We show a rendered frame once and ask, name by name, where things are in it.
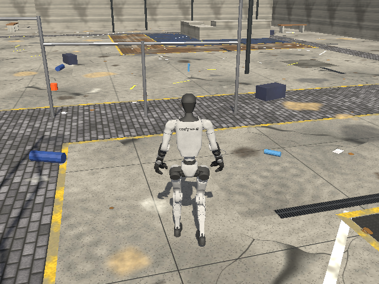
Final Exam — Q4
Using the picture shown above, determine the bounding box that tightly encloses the left robot hand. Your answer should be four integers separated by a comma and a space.
154, 162, 168, 175

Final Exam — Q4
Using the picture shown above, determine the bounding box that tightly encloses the robot left upper arm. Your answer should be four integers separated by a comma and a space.
160, 119, 177, 152

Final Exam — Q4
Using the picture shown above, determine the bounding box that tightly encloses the left robot thigh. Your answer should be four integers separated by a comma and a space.
169, 164, 183, 202

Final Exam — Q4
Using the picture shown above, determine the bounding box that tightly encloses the robot right upper arm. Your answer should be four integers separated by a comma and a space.
201, 119, 218, 151

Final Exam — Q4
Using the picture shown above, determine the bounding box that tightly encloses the left robot forearm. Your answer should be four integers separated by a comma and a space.
156, 143, 166, 164

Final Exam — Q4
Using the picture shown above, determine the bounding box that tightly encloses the right robot hand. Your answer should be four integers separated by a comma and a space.
210, 161, 224, 172

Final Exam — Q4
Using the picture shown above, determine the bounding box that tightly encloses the right robot thigh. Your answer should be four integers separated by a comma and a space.
195, 165, 210, 205

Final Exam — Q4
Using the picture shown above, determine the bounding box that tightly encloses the robot thigh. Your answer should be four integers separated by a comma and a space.
195, 165, 210, 205
169, 164, 183, 202

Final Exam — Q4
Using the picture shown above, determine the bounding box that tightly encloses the right robot forearm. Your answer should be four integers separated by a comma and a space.
212, 142, 223, 163

